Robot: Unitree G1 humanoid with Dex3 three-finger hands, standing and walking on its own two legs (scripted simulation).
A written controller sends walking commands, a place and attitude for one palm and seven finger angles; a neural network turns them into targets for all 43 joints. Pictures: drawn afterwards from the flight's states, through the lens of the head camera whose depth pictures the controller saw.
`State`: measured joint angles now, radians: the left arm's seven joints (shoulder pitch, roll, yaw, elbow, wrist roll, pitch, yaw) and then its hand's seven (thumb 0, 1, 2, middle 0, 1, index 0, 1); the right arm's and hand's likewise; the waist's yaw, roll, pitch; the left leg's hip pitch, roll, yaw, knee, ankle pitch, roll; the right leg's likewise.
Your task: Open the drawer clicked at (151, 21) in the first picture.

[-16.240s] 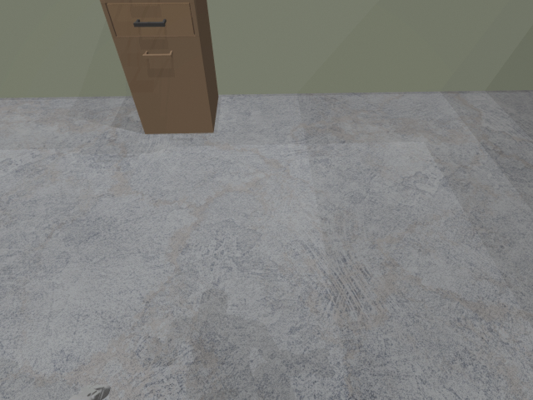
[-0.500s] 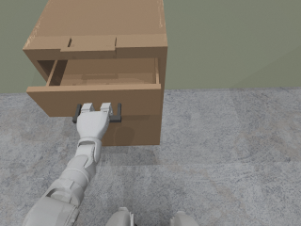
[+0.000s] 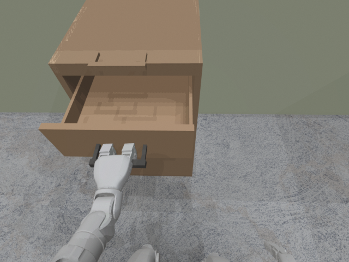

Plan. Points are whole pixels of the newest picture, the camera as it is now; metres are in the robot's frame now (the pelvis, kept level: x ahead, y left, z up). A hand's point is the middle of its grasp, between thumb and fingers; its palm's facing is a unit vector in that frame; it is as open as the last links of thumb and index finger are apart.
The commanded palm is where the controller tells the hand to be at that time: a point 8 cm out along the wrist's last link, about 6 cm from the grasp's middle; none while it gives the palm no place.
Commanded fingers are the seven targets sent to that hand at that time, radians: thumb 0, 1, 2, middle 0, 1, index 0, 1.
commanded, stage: pull the drawer open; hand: left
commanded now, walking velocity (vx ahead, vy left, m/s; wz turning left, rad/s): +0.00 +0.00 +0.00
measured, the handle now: (119, 156) +0.38 +0.17 -0.03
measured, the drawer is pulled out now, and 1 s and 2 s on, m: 0.19 0.30 0.30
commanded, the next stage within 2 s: open the thumb to release the handle in 1.32 s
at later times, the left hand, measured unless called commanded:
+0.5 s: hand (116, 198) +0.28 +0.16 -0.05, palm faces -0.01 -0.10 -1.00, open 5.1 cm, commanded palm +0.24 +0.16 +0.00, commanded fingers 0.00 0.90 0.90 -0.40 -1.35 -0.40 -1.35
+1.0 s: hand (112, 220) +0.23 +0.16 -0.05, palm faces +0.00 -0.12 -0.99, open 5.2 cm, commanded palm +0.18 +0.16 +0.00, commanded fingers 0.00 0.90 0.90 -0.40 -1.35 -0.40 -1.35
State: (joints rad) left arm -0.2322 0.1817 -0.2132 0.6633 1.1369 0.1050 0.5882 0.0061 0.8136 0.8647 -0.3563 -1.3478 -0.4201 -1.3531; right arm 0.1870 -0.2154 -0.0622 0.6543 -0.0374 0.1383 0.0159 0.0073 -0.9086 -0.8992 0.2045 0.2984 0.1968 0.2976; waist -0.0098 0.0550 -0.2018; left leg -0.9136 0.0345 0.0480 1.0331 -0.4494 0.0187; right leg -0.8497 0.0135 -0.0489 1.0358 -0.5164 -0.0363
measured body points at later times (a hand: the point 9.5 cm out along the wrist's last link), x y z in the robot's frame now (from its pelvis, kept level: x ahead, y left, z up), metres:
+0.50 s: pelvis +0.00 +0.00 +0.00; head +0.06 -0.03 +0.44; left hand +0.27 +0.16 +0.00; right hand +0.16 -0.24 -0.13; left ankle +0.02 +0.11 -0.67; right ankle -0.01 -0.10 -0.67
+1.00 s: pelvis +0.00 -0.01 -0.01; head +0.05 -0.04 +0.43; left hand +0.22 +0.16 +0.00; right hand +0.19 -0.23 -0.12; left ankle +0.02 +0.11 -0.67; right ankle -0.01 -0.10 -0.67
